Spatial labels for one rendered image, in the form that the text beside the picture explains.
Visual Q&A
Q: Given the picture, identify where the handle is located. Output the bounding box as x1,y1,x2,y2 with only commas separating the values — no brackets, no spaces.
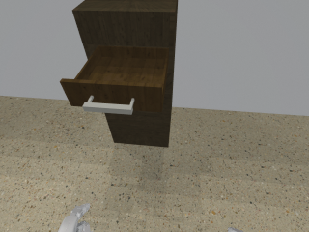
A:
82,95,135,115

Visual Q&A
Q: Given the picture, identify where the cabinet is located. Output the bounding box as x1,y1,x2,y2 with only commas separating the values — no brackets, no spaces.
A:
72,0,179,148

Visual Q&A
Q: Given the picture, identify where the drawer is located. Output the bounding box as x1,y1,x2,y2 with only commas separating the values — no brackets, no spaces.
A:
60,45,169,113

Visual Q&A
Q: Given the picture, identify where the left robot hand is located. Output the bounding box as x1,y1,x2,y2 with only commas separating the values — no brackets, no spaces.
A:
58,203,93,232

